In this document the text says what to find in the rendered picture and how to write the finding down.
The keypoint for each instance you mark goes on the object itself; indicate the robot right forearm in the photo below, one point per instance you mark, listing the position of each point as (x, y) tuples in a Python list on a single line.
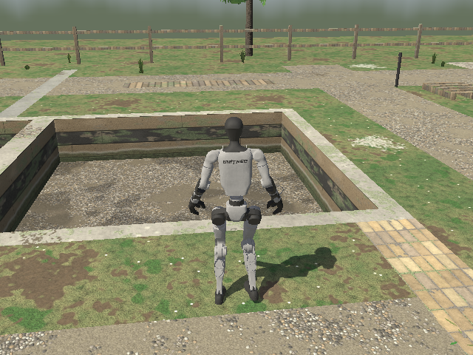
[(272, 191)]

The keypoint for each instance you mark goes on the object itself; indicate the robot left forearm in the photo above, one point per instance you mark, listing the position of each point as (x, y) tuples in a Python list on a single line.
[(195, 198)]

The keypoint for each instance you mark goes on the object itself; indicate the left robot upper arm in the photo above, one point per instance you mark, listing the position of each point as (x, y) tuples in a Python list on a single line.
[(207, 169)]

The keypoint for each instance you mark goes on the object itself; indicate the robot left hand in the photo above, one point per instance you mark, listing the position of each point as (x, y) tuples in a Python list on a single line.
[(192, 205)]

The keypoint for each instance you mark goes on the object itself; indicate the right robot upper arm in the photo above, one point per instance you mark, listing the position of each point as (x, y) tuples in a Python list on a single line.
[(262, 165)]

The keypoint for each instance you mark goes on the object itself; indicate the robot left shin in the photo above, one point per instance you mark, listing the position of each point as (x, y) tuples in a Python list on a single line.
[(219, 270)]

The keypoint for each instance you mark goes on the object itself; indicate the robot right hand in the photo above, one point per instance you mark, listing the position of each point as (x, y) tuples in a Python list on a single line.
[(272, 204)]

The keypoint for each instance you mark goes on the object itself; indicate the humanoid robot torso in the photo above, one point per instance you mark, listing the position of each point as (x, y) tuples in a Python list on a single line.
[(235, 178)]

